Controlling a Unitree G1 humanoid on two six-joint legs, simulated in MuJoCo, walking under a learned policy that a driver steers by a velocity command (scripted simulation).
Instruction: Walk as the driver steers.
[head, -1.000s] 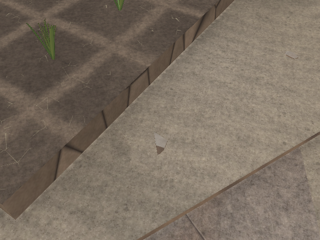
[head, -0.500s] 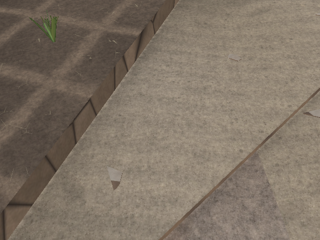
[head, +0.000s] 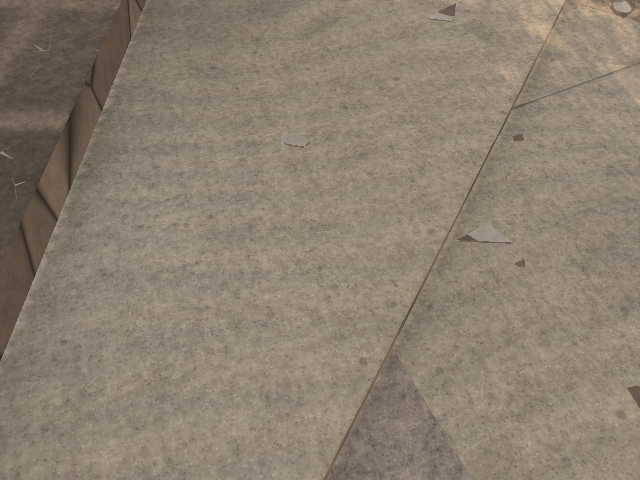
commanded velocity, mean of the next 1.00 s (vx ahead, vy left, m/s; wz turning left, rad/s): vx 0.50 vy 0.00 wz -0.07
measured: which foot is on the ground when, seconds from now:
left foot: down 0.00-0.38, up 0.40-0.90, down 0.92-1.00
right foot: up 0.00-0.34, down 0.36-0.92, up 0.94-1.00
